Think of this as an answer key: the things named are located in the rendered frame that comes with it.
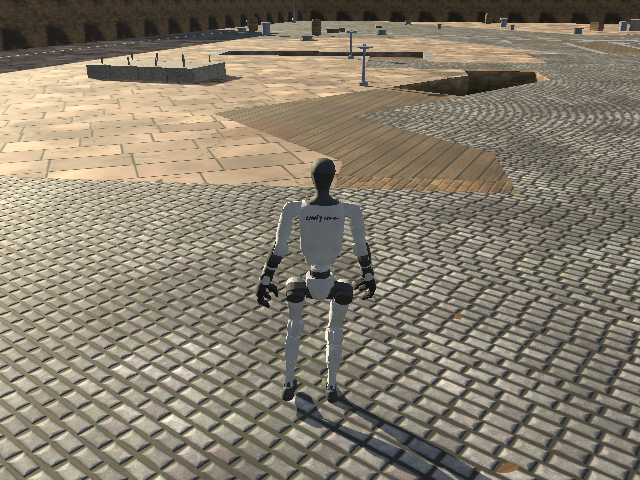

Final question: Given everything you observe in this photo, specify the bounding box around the robot right forearm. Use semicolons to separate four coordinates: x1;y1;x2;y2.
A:
357;241;374;281

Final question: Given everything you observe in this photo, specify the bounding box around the robot left forearm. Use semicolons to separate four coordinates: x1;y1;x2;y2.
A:
259;241;282;285

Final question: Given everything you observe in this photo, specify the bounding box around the robot left foot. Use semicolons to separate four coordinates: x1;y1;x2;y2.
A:
282;377;297;401

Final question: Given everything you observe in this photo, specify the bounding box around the robot torso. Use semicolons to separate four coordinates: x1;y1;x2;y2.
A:
298;196;345;300

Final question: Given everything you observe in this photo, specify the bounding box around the robot right upper arm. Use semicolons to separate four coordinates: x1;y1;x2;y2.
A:
343;202;368;257

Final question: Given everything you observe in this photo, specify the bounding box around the left robot hand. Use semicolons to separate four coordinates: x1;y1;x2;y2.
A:
255;281;278;308

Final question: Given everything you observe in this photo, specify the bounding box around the robot left upper arm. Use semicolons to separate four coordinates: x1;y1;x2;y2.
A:
273;201;302;257

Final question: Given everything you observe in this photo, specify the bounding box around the right robot hand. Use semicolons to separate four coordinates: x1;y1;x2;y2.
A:
353;278;376;300

